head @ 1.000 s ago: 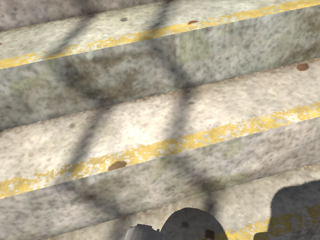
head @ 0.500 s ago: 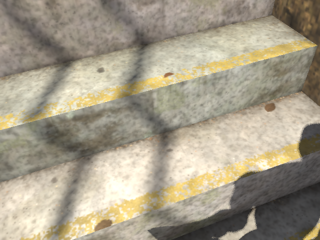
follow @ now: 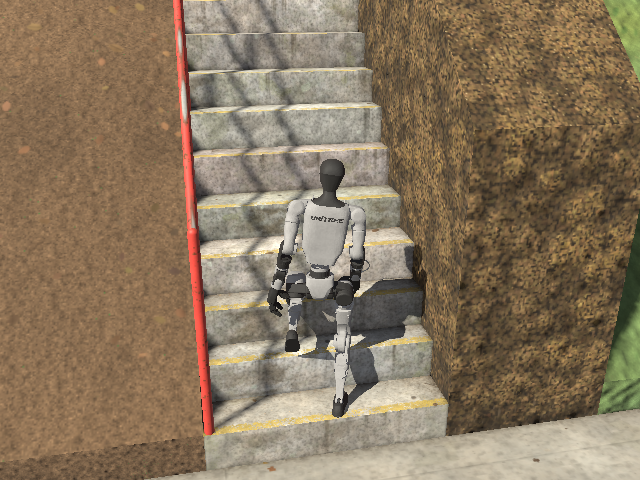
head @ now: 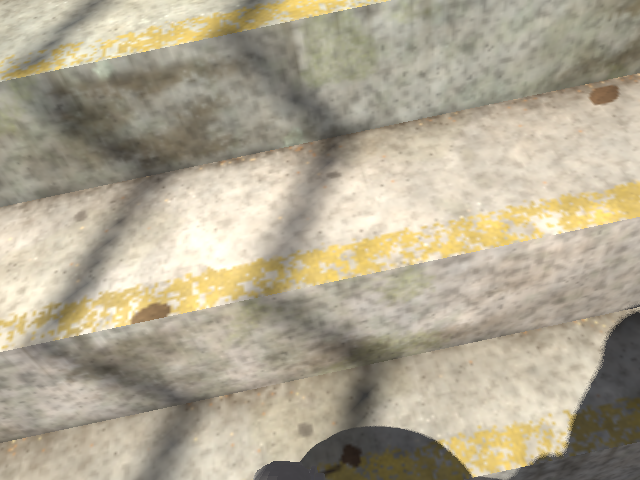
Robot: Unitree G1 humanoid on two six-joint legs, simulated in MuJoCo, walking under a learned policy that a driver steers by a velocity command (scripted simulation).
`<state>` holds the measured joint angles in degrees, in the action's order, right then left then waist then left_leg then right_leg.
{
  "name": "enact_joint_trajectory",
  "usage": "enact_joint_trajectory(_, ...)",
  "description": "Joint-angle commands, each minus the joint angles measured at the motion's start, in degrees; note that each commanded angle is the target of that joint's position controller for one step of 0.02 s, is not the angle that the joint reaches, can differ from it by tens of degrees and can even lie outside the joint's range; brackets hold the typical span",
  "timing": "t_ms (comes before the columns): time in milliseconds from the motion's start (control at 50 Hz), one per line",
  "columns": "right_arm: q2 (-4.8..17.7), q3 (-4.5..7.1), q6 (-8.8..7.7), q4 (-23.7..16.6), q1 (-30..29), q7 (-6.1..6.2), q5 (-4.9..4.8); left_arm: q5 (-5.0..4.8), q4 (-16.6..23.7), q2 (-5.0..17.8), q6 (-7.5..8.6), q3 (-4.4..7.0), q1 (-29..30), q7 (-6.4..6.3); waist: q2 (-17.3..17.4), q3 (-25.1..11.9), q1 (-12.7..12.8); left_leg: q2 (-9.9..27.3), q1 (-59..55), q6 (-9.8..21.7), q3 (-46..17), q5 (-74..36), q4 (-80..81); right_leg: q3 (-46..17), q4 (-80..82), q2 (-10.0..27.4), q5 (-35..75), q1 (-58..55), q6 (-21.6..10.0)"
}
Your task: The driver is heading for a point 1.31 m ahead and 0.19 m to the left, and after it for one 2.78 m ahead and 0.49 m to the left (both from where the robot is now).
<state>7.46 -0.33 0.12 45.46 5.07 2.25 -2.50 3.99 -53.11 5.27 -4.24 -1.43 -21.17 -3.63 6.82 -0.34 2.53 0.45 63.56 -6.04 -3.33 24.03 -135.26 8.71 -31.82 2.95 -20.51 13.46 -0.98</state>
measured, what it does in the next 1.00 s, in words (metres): steps to the left: left foot, then right foot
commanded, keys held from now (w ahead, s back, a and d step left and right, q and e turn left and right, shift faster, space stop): q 0.30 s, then no key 0.32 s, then w+e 0.38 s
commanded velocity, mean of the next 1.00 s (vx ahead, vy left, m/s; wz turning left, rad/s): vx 0.11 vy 0.00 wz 0.17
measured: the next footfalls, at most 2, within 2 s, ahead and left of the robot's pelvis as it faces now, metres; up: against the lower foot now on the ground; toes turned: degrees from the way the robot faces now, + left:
left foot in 0.58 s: -0.05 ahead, +0.28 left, +0.00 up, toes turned +26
right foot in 0.98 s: -0.02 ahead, +0.03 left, +0.00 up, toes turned +5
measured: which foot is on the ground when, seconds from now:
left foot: up 0.00-0.56, down 0.58-0.98, up 1.00-1.00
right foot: down 0.00-0.56, up 0.58-0.96, down 0.98-1.00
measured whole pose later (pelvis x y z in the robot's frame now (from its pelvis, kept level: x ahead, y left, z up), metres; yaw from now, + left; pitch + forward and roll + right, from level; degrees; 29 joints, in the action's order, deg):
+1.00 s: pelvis -0.04 +0.13 -0.02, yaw +8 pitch +4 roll +0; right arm 13.1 2.1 0.3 42.2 1.9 3.3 -0.8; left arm 1.2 -41.9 9.9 -2.8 2.9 -18.9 -2.3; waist 3.3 -4.5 5.5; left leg 10.9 22.4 -1.0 12.8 24.0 -48.7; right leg 5.5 -39.4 0.6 -24.3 19.1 -4.1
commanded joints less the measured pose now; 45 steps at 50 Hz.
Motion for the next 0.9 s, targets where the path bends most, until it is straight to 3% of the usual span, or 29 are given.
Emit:
enact_joint_trajectory(20,3.3,0.45,0.66,-9.4,-9.6,0.3,1.79,0.32,9.7,10.4,2.58,2.16,1.5,-2.71,-12.9,-2.7,1.2,2.4,10.6,-2.0,-3.4,-9.0,5.4,-15.4,12.1,19.4,48.9,-16.0,-12.4)
enact_joint_trajectory(40,2.6,0.42,0.94,-10.0,-9.5,0.41,2.36,0.02,10.2,10.0,2.65,2.13,1.2,-2.88,-14.1,-2.2,1.3,2.1,8.0,-1.8,-3.1,-11.0,9.0,-12.3,12.0,17.8,49.2,-15.0,-11.8)
enact_joint_trajectory(80,2.7,0.94,1.16,-10.3,-8.4,-0.02,2.2,-0.94,10.9,10.3,2.77,2.61,-1.8,-3.42,-14.4,-1.5,2.2,0.5,5.8,-1.2,-1.9,-11.9,14.0,-8.9,11.6,16.5,48.0,-16.7,-11.2)
enact_joint_trajectory(140,1.5,1.01,1.15,-13.1,-8.6,-0.82,2.17,-1.35,12.9,13.9,2.8,4.26,-4.3,-4.12,-15.0,-0.8,2.5,0.3,10.3,-1.0,-3.9,-4.9,12.8,-9.3,13.0,18.9,46.3,-23.6,-12.3)
enact_joint_trajectory(180,1.2,0.81,1.16,-15.4,-9.7,-1.17,2.21,-1.71,14.2,14.5,2.83,4.96,-4.2,-4.36,-13.9,-0.4,2.5,0.9,13.9,-0.9,-5.0,0.7,11.2,-9.3,14.5,20.7,41.0,-26.6,-12.5)
enact_joint_trajectory(240,0.8,0.3,1.27,-18.1,-11.1,-1.37,1.93,-1.74,16.2,14.8,2.93,5.52,-1.4,-4.36,-11.6,0.1,1.8,2.1,13.9,-1.2,-4.6,4.5,11.6,-7.2,16.9,21.1,32.5,-24.4,-12.0)
enact_joint_trajectory(360,1.9,-0.42,1.07,-20.8,-9.7,-0.59,2.45,-1.92,18.8,18.8,3.42,6.64,4.5,-3.45,-10.5,-1.6,-0.1,5.6,7.4,-0.1,-3.4,-0.2,20.4,-2.4,18.7,21.3,23.5,-19.4,-10.7)
enact_joint_trajectory(420,2.8,-0.5,0.7,-20.8,-7.7,-1.15,2.56,-1.98,20.4,20.3,3.62,6.84,11.0,-2.32,-11.1,-2.7,-2.5,9.2,-4.5,2.2,-1.2,-7.9,39.9,2.3,18.3,20.1,20.6,-14.2,-8.5)
enact_joint_trajectory(440,4.6,0.16,0.36,-18.9,-5.4,-1.17,3.23,-1.73,20.8,20.7,3.48,7.18,13.6,-1.68,-8.5,-5.6,-3.1,8.9,-15.9,3.6,2.9,-12.0,49.3,6.0,17.4,19.1,18.0,-9.3,-7.4)
enact_joint_trajectory(460,5.2,0.73,0.27,-18.5,-5.4,-0.97,2.7,-2.1,21.0,20.6,3.23,7.0,14.9,-0.79,-10.6,-6.7,-3.5,7.7,-27.9,4.8,6.4,-13.5,58.6,7.9,18.7,18.1,17.0,-3.3,-7.0)
enact_joint_trajectory(480,7.4,1.98,-0.26,-17.8,-5.1,-0.75,2.62,-2.39,20.0,18.6,2.48,6.13,13.2,0.01,-10.1,-7.1,-3.0,5.3,-33.1,5.6,8.4,-13.7,66.9,8.2,16.4,15.6,22.0,-4.7,-6.9)
enact_joint_trajectory(500,7.1,2.47,-0.83,-17.9,-3.9,-0.87,2.38,-3.03,18.2,17.9,1.72,5.61,11.5,0.69,-13.5,-7.6,-4.3,4.6,-38.3,7.5,8.8,-13.3,79.7,6.8,12.4,15.4,28.5,-7.5,-6.7)
enact_joint_trajectory(520,6.7,3.15,-1.61,-16.3,-1.3,-0.8,2.43,-3.88,18.0,16.4,0.95,4.77,12.2,1.18,-14.6,-7.2,-6.3,2.7,-43.9,9.8,9.4,-17.3,96.5,6.3,6.7,14.3,37.8,-10.7,-5.5)
enact_joint_trajectory(540,6.8,3.54,-2.67,-14.3,-0.3,-1.32,2.9,-5.33,17.5,14.9,0.64,3.97,11.3,1.7,-13.9,-3.9,-5.8,-0.9,-43.5,10.2,10.4,-25.5,114.0,5.5,1.1,12.6,44.5,-14.6,-3.8)
enact_joint_trajectory(560,11.7,4.5,-3.14,-10.2,-0.3,-1.74,3.32,-3.75,15.6,11.6,1.69,3.83,2.0,2.06,-4.0,-4.7,1.2,1.1,-59.6,14.1,0.0,-40.2,109.5,4.6,-12.8,5.7,35.3,4.4,1.0)
enact_joint_trajectory(580,12.4,4.97,-2.73,-7.3,6.3,-1.73,5.28,-3.7,13.9,9.2,3.46,2.56,4.1,2.43,5.3,-11.3,-2.2,10.6,-66.5,19.6,-13.6,-51.8,111.3,2.0,-29.6,2.5,3.9,18.3,4.1)
enact_joint_trajectory(600,6.7,2.9,-2.98,-6.7,9.0,-1.78,7.86,-4.47,11.6,8.3,5.46,1.97,9.7,4.39,-0.8,-12.4,-6.4,11.1,-65.6,15.9,-5.0,-80.8,108.8,-6.5,-39.8,5.4,-9.0,16.1,4.0)
enact_joint_trajectory(620,8.7,3.24,-2.63,-5.1,10.5,-1.9,8.21,-5.77,10.2,5.7,6.5,1.82,5.6,5.63,-0.8,-16.8,-2.1,16.6,-70.8,19.3,-8.0,-93.6,103.6,-11.8,-48.5,2.2,-10.2,23.4,5.0)
enact_joint_trajectory(640,9.8,3.67,-1.39,-5.3,6.6,-1.77,6.33,-5.5,7.9,5.6,6.86,1.87,3.5,6.4,-2.0,-17.9,0.1,16.4,-69.5,20.4,-4.7,-82.4,104.3,-13.7,-50.6,2.7,-8.2,25.0,6.2)
enact_joint_trajectory(660,7.8,3.05,0.07,-6.7,0.2,-1.34,5.21,-5.38,7.7,6.0,6.42,2.1,6.1,6.59,-0.9,-16.5,1.5,14.9,-65.6,19.3,-1.5,-72.1,105.6,-14.2,-48.4,3.7,-6.0,23.5,7.1)
enact_joint_trajectory(700,6.0,2.05,0.62,-5.7,-3.9,-1.02,4.39,-5.24,6.2,5.6,4.87,2.46,4.7,5.64,0.9,-11.5,4.0,13.8,-56.0,18.4,5.4,-67.7,107.3,-10.6,-42.8,1.4,-1.9,17.7,7.3)
enact_joint_trajectory(720,5.5,1.67,0.33,-5.8,-5.1,-0.95,5.42,-5.22,5.7,6.0,4.28,2.85,3.9,4.84,2.2,-10.7,4.2,15.2,-52.7,18.7,7.7,-66.2,108.6,-9.6,-42.8,1.2,0.0,14.4,7.5)
enact_joint_trajectory(740,5.3,1.62,0.5,-6.4,-7.2,-0.47,5.43,-4.79,6.6,5.0,3.96,2.67,3.9,4.05,3.5,-10.3,4.7,16.0,-51.5,18.8,9.5,-62.2,109.8,-9.9,-37.6,2.0,0.9,12.8,7.2)
enact_joint_trajectory(760,6.9,1.92,0.81,-6.1,-6.9,0.12,5.94,-4.22,6.1,5.5,3.24,3.02,2.8,2.82,5.9,-10.7,4.1,19.5,-50.8,19.5,8.2,-60.2,110.9,-8.5,-43.1,0.9,-0.8,12.1,6.3)
enact_joint_trajectory(800,12.9,3.84,0.95,-6.6,-5.3,1.76,5.63,-3.93,11.7,7.9,1.91,3.55,7.8,0.72,9.5,-8.1,1.4,26.6,-52.4,19.8,3.5,-43.1,114.0,-9.7,-44.5,2.8,-3.3,19.6,5.1)
enact_joint_trajectory(820,14.1,4.28,1.13,-6.3,-2.9,3.06,5.34,-3.21,13.9,8.4,1.26,3.57,10.8,0.13,8.3,-7.4,-0.8,28.7,-52.6,19.9,0.9,-32.9,115.4,-9.6,-46.8,3.3,-3.5,22.2,4.7)
enact_joint_trajectory(840,14.4,4.67,1.18,-6.1,-0.5,3.75,5.17,-3.04,16.6,7.4,1.16,3.15,14.4,0.4,3.5,-5.3,-2.5,27.3,-52.9,18.0,3.0,-20.0,117.3,-9.9,-37.6,4.6,-3.1,23.5,3.3)
enact_joint_trajectory(860,14.7,4.77,1.03,-6.0,-0.8,3.85,4.58,-3.22,17.4,5.2,0.77,2.76,14.7,0.46,3.0,-2.7,-2.4,26.1,-49.9,17.1,3.8,-15.2,118.5,-7.9,-30.9,3.9,-3.7,20.1,1.8)
enact_joint_trajectory(900,14.2,4.54,0.46,-5.7,-2.8,3.61,3.46,-2.75,16.7,4.4,-0.19,2.83,7.9,0.78,3.8,-1.1,0.1,23.9,-45.8,16.2,6.9,-17.8,116.8,-5.4,-20.6,2.4,-6.9,11.9,-1.3)
Keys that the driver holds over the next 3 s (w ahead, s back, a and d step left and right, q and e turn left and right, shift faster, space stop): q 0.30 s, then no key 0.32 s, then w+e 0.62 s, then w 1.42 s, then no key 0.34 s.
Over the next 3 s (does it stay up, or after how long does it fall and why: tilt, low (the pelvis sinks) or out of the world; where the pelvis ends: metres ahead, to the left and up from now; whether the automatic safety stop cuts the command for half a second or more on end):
stays up -0.09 0.29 0.12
